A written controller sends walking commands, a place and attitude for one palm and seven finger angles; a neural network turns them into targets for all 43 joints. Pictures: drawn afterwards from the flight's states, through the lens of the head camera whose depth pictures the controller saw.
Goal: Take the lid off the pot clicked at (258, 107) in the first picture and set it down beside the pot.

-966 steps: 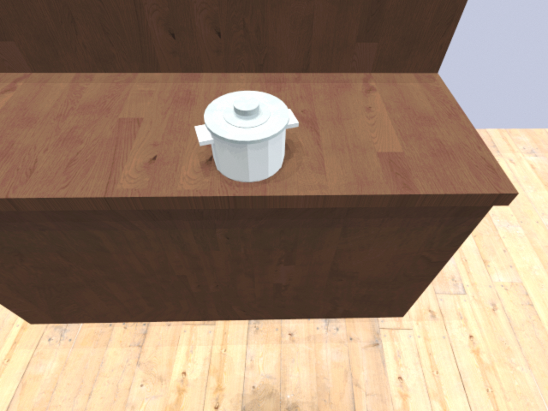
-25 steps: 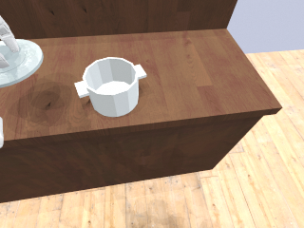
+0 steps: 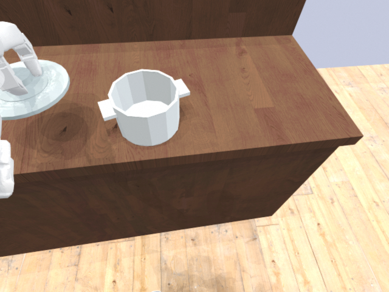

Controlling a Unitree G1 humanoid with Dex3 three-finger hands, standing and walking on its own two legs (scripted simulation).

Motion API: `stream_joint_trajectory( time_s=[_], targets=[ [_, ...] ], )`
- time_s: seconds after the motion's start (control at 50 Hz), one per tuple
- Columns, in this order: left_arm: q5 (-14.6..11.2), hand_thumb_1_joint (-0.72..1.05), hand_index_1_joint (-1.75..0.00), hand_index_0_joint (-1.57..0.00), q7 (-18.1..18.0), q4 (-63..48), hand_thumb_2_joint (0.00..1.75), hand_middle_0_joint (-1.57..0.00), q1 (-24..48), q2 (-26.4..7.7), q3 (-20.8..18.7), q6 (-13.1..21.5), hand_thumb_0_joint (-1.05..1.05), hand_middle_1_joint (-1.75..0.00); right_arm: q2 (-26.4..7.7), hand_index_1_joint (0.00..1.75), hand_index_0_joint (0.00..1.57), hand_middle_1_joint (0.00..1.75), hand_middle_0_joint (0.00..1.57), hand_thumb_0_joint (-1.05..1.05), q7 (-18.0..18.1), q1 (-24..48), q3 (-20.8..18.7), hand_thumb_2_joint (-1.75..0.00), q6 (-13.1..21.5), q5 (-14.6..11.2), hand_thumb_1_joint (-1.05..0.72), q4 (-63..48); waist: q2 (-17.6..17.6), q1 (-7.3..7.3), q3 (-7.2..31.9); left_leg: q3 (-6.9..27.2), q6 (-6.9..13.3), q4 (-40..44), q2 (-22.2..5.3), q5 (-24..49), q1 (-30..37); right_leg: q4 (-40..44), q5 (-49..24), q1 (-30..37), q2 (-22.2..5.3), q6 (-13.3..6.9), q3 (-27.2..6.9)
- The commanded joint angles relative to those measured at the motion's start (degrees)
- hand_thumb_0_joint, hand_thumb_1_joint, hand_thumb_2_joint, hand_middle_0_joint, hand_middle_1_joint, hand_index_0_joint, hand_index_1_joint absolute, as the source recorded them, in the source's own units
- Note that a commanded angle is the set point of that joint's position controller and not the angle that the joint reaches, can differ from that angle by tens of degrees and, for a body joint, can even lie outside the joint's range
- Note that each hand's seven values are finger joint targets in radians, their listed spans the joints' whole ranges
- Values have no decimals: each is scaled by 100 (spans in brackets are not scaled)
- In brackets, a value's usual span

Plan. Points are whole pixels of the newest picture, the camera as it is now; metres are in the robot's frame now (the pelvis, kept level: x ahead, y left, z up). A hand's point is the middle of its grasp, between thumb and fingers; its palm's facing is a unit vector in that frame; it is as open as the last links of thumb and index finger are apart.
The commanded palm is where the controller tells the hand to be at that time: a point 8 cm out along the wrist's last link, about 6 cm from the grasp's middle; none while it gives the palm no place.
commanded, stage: lower the lid onto the table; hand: left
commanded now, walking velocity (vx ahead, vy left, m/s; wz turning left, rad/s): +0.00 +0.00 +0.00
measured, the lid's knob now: (17, 77) +0.50 +0.32 +0.16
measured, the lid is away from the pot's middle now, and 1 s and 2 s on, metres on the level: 0.23 0.23 0.23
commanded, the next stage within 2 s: open the fingers wide in 1.84 s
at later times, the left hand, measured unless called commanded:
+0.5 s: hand (15, 91) +0.47 +0.31 +0.15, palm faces -0.44 -0.17 -0.88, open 7.6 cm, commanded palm +0.51 +0.31 +0.22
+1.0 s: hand (29, 102) +0.48 +0.31 +0.11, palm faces -0.47 -0.17 -0.87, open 7.6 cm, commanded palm +0.53 +0.31 +0.19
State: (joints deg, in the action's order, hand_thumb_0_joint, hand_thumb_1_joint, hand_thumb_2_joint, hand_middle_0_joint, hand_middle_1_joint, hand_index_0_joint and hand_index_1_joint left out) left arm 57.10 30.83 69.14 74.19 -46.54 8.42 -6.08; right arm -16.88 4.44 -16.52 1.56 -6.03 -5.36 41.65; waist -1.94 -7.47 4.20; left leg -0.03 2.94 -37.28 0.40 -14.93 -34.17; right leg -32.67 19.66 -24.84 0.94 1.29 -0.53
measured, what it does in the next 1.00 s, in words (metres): stands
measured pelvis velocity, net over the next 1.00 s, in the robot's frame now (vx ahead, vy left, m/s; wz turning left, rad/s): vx -0.01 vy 0.01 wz -0.02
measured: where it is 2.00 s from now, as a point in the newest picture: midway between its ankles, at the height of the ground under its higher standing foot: outside the picture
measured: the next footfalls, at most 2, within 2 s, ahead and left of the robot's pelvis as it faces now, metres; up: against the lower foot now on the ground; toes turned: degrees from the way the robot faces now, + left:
none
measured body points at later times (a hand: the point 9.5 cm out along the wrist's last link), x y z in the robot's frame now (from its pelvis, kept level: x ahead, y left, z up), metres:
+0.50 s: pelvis +0.00 +0.00 +0.00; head +0.07 +0.02 +0.44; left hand +0.49 +0.32 +0.20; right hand +0.00 -0.28 -0.12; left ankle +0.03 +0.09 -0.72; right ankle -0.04 -0.14 -0.72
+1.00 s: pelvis -0.01 +0.01 -0.01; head +0.08 +0.03 +0.43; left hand +0.50 +0.32 +0.16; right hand -0.02 -0.27 -0.12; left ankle +0.03 +0.09 -0.72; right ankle -0.04 -0.14 -0.72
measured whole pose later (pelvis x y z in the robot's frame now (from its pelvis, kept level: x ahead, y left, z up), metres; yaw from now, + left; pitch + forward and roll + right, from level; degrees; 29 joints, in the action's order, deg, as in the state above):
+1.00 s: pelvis -0.01 +0.01 -0.01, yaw -1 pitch +15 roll -4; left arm 58.2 26.5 73.9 71.2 -47.5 6.7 -0.5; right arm -16.5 6.0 -19.6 1.6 -6.2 -4.8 42.3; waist -1.6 -9.3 4.7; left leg -0.6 3.6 -42.7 -0.3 -16.5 -41.3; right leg -37.3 20.7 -31.8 1.6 1.9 -1.1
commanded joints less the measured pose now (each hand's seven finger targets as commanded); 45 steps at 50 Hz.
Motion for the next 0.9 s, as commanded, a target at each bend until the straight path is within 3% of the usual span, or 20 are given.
stream_joint_trajectory(
  time_s=[0.0, 0.08, 0.16, 0.18, 0.22, 0.26, 0.28, 0.36, 0.38, 0.44, 0.5, 0.54, 0.56, 0.64, 0.66, 0.68, 0.76, 0.8, 0.86, 0.88],
  targets=[
    [122, 64, -109, -85, -348, -1209, 92, -79, 3214, -1545, -275, 20, 0, -109, -1047, 30, 20, 30, 20, 0, 114, -434, -345, -90, 83, 0, -90, -383, -688, -51, 2490, 111, 158, 46, 43, 2019, 2840, 330, -1608, -602, 293, -300, 316],
    [135, 64, -109, -85, -391, -1408, 92, -79, 3287, -1877, -522, 115, 0, -109, -1062, 30, 20, 30, 20, 0, 139, -469, -352, -90, 93, 1, -90, -417, -717, -20, 2788, 134, 159, 1, 24, 2112, 2922, 287, -1638, -499, 302, -288, 290],
    [41, 64, -109, -85, -358, -1140, 92, -79, 3003, -1478, -246, 164, 0, -109, -1048, 30, 20, 30, 20, 0, 168, -491, -331, -90, 119, -17, -90, -389, -627, -40, 2438, 83, 170, 20, 25, 1979, 2780, 289, -1528, -668, 319, -303, 347],
    [89, 64, -109, -85, -406, -1221, 92, -79, 3136, -1786, -457, 159, 0, -109, -1092, 30, 20, 30, 20, 0, 160, -547, -360, -90, 83, -3, -90, -344, -719, -63, 2531, 107, 150, -3, -6, 1929, 2804, 291, -1519, -687, 309, -288, 311],
    [86, 64, -109, -85, -406, -1037, 92, -79, 3075, -1565, -306, 149, 0, -109, -1085, 30, 20, 30, 20, 0, 168, -609, -366, -90, 88, 4, -90, -315, -632, -107, 2365, 128, 153, 6, 16, 1722, 2713, 298, -1405, -813, 329, -290, 335],
    [14, 64, -109, -85, -397, -1435, 92, -79, 3137, -1565, -307, 228, 0, -109, -1071, 30, 20, 30, 20, 0, 186, -538, -349, -90, 120, -12, -90, -356, -785, -43, 2666, 122, 155, -40, -21, 2153, 2949, 236, -1559, -727, 317, -312, 335],
    [86, 64, -109, -85, -442, -1589, 92, -79, 3304, -1813, -488, 233, 0, -109, -1085, 30, 20, 30, 20, 0, 178, -612, -397, -90, 112, 30, -90, -331, -973, -56, 2923, 136, 146, -84, -29, 2192, 3096, 246, -1576, -732, 319, -285, 285],
    [-18, 64, -109, -85, -389, -1219, 92, -79, 2802, -1530, -349, 299, 0, -109, -1065, 30, 20, 30, 20, 0, 188, -636, -367, -90, 126, -16, -90, -320, -717, -60, 2566, 142, 138, -91, -35, 2266, 2926, 214, -1522, -852, 347, -298, 369],
    [52, 64, -109, -85, -433, -1178, 92, -79, 2893, -1720, -483, 281, 0, -109, -1100, 30, 20, 30, 20, 0, 180, -657, -397, -90, 83, 17, -90, -302, -805, -79, 2540, 143, 125, -84, -26, 1984, 2838, 237, -1411, -897, 341, -288, 325],
    [63, 64, -109, -85, -452, -920, 92, -79, 2871, -1487, -274, 275, 0, -109, -1103, 30, 20, 30, 20, 0, 186, -707, -389, -90, 84, 14, -90, -269, -727, -148, 2211, 164, 126, -48, -5, 1563, 2646, 250, -1211, -1096, 351, -311, 364],
    [118, 64, -109, -85, -515, -1228, 92, -79, 3006, -1809, -517, 368, 0, -109, -1103, 30, 20, 30, 20, 0, 212, -735, -388, -90, 88, 33, -90, -290, -958, -89, 2613, 200, 120, -148, -39, 2004, 2908, 165, -1379, -1052, 353, -323, 337],
    [105, 64, -109, -85, -511, -1378, 92, -79, 3091, -1738, -468, 416, 0, -109, -1087, 30, 20, 30, 20, 0, 224, -746, -408, -90, 100, 26, -90, -302, -1006, -115, 2756, 208, 110, -175, -37, 2096, 2998, 155, -1419, -1063, 350, -309, 334],
    [19, 64, -109, -85, -472, -1468, 92, -79, 3041, -1478, -288, 469, 0, -109, -1065, 30, 20, 30, 20, 0, 237, -728, -381, -90, 137, 14, -90, -304, -976, -90, 2824, 217, 105, -195, -72, 2428, 3129, 102, -1471, -1105, 368, -311, 378],
    [56, 64, -109, -85, -516, -887, 92, -79, 2820, -1655, -405, 440, 0, -109, -1112, 30, 20, 30, 20, 0, 242, -797, -384, -90, 82, 22, -90, -266, -752, -166, 2355, 153, 107, -147, -14, 1544, 2539, 123, -1250, -1161, 361, -302, 346],
    [15, 64, -109, -85, -514, -1058, 92, -79, 2835, -1567, -339, 491, 0, -109, -1098, 30, 20, 30, 20, 0, 251, -759, -354, -90, 104, 8, -90, -266, -781, -123, 2510, 129, 116, -164, -44, 1781, 2661, 63, -1313, -1124, 361, -311, 369],
    [101, 64, -109, -85, -573, -1251, 92, -79, 3086, -1808, -502, 482, 0, -109, -1126, 30, 20, 30, 20, 0, 245, -797, -401, -90, 78, 36, -90, -254, -955, -134, 2718, 196, 88, -183, -85, 1801, 2809, 75, -1270, -1194, 348, -296, 328],
    [62, 64, -109, -85, -586, -1272, 92, -79, 2941, -1498, -349, 563, 0, -109, -1068, 30, 20, 30, 20, 0, 263, -871, -386, -90, 138, 34, -90, -252, -1036, -121, 2783, 253, 82, -275, -115, 2344, 3075, 17, -1323, -1379, 390, -306, 390],
    [115, 64, -109, -85, -651, -1055, 92, -79, 2836, -1785, -592, 538, 0, -109, -1103, 30, 20, 30, 20, 0, 259, -924, -415, -90, 94, 55, -90, -259, -897, -155, 2729, 271, 78, -288, -94, 2109, 2891, 27, -1301, -1352, 378, -302, 364],
    [20, 64, -109, -85, -626, -836, 92, -79, 2708, -1287, -231, 532, 0, -109, -1089, 30, 20, 30, 20, 0, 263, -929, -381, -90, 107, 30, -90, -221, -720, -206, 2460, 233, 90, -234, -105, 1948, 2735, 11, -1182, -1484, 381, -294, 414],
    [81, 64, -109, -85, -674, -731, 92, -79, 2764, -1470, -348, 491, 0, -109, -1126, 30, 20, 30, 20, 0, 255, -963, -408, -90, 71, 55, -90, -197, -727, -240, 2425, 221, 89, -226, -99, 1616, 2624, 55, -1085, -1506, 376, -279, 354]
  ],
)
